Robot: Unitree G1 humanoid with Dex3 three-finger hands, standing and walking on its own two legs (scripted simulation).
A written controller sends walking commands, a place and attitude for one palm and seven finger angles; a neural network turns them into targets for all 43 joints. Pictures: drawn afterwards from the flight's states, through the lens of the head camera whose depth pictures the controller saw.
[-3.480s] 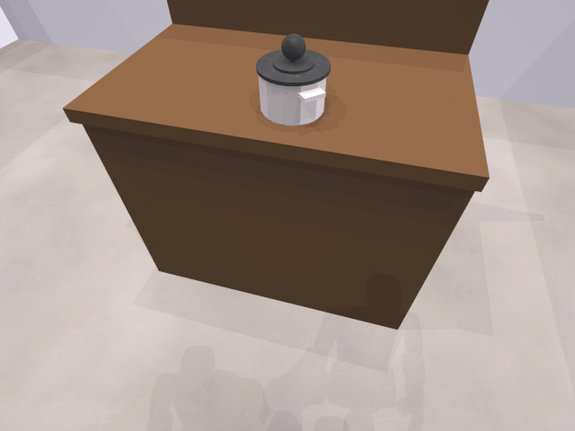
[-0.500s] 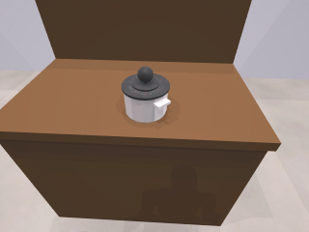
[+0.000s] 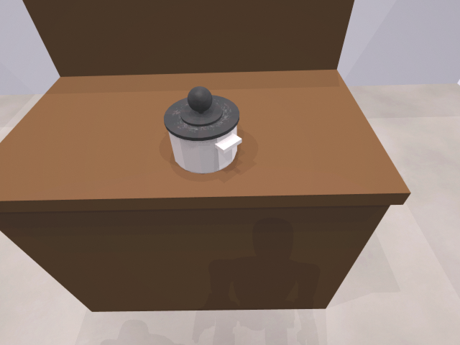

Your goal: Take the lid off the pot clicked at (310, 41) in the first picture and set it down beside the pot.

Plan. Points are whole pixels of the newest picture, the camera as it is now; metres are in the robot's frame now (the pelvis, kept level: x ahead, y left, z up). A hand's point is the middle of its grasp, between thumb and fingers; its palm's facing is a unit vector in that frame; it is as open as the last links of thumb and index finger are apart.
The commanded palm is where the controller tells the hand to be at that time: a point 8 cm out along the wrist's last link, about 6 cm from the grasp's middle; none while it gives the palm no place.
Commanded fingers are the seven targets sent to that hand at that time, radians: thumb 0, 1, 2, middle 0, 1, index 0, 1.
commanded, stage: look again from close up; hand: left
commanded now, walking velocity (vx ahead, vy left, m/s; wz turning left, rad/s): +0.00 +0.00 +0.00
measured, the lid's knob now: (199, 99) +0.55 +0.09 +0.17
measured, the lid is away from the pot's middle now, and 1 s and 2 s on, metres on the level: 0.00 0.00 0.00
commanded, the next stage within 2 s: lift the closed hand beside the body in 0.68 s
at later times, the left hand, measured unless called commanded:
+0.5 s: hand out of the picture +0.03 +0.15 -0.16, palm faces +0.04 -0.97 -0.23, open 7.3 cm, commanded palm none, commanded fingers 0.00 0.90 0.90 -0.20 -0.30 -0.20 -0.30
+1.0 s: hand (140, 328) +0.17 +0.17 -0.05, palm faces +0.19 -0.94 -0.29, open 6.4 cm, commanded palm +0.10 +0.22 -0.01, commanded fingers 0.00 0.90 0.90 -0.73 -0.88 -0.73 -0.88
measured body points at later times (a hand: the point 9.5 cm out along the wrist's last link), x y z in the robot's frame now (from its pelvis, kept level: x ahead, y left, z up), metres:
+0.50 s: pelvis +0.02 -0.02 +0.01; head +0.04 -0.04 +0.46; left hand +0.02 +0.21 -0.14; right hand +0.03 -0.23 -0.16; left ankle +0.00 +0.09 -0.73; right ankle +0.06 -0.11 -0.73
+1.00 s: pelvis +0.02 -0.02 +0.01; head -0.01 -0.05 +0.46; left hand +0.16 +0.22 -0.03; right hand +0.14 -0.27 -0.11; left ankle +0.00 +0.09 -0.73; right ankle +0.06 -0.11 -0.73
